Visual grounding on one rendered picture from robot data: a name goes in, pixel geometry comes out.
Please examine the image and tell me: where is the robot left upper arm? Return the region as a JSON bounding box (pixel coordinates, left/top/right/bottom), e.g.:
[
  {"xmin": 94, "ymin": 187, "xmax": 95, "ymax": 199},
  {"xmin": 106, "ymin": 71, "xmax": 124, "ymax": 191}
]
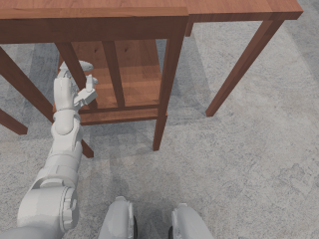
[{"xmin": 0, "ymin": 186, "xmax": 80, "ymax": 239}]

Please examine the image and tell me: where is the robot left thigh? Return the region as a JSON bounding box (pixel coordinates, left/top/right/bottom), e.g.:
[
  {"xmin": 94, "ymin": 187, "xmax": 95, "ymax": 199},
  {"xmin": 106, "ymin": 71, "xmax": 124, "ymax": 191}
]
[{"xmin": 98, "ymin": 200, "xmax": 135, "ymax": 239}]

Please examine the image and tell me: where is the chair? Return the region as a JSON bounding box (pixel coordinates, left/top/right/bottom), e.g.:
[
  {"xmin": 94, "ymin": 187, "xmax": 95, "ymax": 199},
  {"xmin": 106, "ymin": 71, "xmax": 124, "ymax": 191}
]
[{"xmin": 0, "ymin": 6, "xmax": 189, "ymax": 158}]

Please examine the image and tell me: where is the left robot forearm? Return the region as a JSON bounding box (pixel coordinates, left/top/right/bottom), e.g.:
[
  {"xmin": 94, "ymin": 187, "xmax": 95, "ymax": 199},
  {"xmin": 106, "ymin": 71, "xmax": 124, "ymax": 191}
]
[{"xmin": 17, "ymin": 110, "xmax": 84, "ymax": 228}]

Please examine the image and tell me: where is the robot left shin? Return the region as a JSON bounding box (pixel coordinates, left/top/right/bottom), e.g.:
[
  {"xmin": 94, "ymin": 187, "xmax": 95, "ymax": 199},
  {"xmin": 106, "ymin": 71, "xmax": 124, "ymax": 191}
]
[{"xmin": 109, "ymin": 196, "xmax": 134, "ymax": 239}]

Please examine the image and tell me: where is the robot left hand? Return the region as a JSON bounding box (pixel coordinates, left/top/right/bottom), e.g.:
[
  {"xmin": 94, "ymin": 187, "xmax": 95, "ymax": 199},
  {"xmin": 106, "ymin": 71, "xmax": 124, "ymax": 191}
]
[{"xmin": 54, "ymin": 61, "xmax": 99, "ymax": 113}]

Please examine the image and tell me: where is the table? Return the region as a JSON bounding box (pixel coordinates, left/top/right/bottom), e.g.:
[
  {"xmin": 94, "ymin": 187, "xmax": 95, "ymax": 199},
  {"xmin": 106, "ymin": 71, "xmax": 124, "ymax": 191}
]
[{"xmin": 0, "ymin": 0, "xmax": 304, "ymax": 135}]

